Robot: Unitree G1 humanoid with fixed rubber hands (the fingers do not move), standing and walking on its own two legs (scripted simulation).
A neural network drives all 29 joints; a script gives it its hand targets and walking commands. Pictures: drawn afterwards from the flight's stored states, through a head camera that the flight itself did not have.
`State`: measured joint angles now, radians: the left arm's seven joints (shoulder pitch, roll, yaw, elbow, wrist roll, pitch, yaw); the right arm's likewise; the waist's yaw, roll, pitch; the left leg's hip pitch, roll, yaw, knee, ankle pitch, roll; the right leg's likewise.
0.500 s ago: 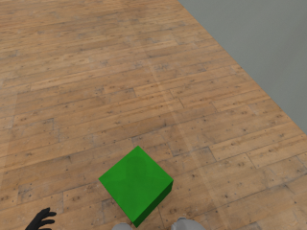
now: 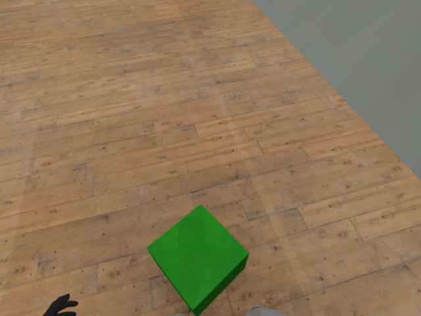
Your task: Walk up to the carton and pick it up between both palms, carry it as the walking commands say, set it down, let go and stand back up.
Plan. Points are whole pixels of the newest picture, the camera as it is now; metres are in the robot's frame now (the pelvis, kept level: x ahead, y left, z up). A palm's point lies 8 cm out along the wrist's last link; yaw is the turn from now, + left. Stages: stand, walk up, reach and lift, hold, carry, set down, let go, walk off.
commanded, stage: walk up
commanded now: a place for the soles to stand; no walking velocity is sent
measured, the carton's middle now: (198, 258) +0.42 +0.09 -0.64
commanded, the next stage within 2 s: none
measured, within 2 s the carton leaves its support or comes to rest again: neither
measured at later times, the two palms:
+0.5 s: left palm out of the picture +0.06 +0.34 -0.07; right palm out of the picture +0.05 -0.34 -0.08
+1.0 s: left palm out of the picture +0.00 +0.35 -0.08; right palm out of the picture +0.02 -0.33 -0.08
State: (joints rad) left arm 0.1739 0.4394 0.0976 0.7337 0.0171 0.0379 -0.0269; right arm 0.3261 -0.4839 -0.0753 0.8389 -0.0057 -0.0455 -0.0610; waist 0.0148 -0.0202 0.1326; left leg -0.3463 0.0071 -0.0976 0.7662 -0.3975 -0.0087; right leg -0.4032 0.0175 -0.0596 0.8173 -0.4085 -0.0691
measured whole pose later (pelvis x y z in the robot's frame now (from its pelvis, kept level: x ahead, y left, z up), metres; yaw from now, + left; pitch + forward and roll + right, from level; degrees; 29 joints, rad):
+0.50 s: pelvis -0.04 +0.00 +0.01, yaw +3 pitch +0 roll +2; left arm 0.15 0.43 0.10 0.76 0.02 0.04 -0.02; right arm 0.26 -0.48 -0.07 0.84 -0.01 -0.02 -0.06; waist 0.02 -0.01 0.14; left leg -0.50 -0.03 -0.12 0.98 -0.49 0.01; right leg -0.42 -0.02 -0.06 0.77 -0.35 -0.05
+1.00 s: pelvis -0.09 +0.01 +0.00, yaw +5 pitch -3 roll +1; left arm 0.13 0.43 0.10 0.82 0.02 0.02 -0.02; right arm 0.26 -0.48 -0.07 0.84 -0.01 -0.03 -0.04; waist 0.02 -0.01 0.10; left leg -0.36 -0.02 -0.11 0.80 -0.46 0.04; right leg -0.44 -0.04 -0.06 0.81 -0.33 -0.04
